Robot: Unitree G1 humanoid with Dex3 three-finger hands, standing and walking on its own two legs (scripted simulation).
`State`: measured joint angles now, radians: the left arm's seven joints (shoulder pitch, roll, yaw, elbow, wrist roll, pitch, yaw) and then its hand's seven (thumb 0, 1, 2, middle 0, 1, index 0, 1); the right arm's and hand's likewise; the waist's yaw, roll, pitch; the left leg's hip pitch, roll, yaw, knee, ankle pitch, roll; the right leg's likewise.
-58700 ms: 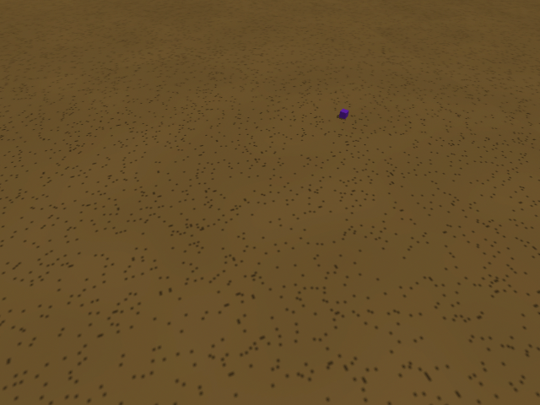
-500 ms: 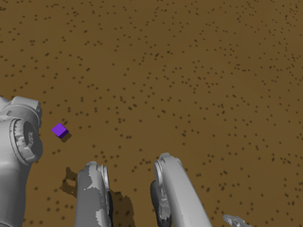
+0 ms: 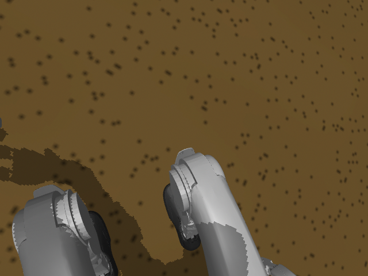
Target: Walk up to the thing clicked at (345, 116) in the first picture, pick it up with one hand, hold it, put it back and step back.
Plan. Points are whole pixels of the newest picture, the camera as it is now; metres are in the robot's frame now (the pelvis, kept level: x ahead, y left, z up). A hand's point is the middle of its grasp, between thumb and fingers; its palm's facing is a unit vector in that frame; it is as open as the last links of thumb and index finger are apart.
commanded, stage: approach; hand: left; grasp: from above
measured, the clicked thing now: out of the picture +0.48 +0.36 -0.32
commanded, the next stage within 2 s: rest palm in 0.14 s
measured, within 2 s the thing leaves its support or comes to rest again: neither
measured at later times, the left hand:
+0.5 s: hand out of the picture +0.47 +0.33 -0.24, palm faces +0.02 -0.47 -0.88, open 12.7 cm
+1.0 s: hand out of the picture +0.47 +0.37 -0.09, palm faces +0.07 -0.46 -0.88, open 7.6 cm
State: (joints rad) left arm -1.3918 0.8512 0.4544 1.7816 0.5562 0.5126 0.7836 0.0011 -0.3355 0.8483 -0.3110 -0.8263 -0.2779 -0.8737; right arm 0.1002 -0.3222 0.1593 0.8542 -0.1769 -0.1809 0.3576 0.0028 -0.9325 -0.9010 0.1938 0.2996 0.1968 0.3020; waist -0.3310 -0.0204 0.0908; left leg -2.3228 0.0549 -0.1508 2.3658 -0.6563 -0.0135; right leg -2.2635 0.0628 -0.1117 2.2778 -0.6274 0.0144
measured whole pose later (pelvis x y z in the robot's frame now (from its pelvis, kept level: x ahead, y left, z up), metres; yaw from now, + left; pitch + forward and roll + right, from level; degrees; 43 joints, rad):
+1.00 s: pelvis +0.01 +0.01 +0.01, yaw -1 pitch +35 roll -10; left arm -1.33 0.86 0.32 1.62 0.54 0.65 0.59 0.00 0.85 0.90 -0.21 -0.30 -0.21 -0.31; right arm 0.20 -0.36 0.13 0.81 -0.06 -0.17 0.41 0.00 -0.91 -0.90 0.19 0.30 0.20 0.30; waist -0.27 0.03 -0.05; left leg -2.29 0.06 -0.17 2.36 -0.70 0.00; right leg -2.21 0.07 -0.13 2.25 -0.67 0.02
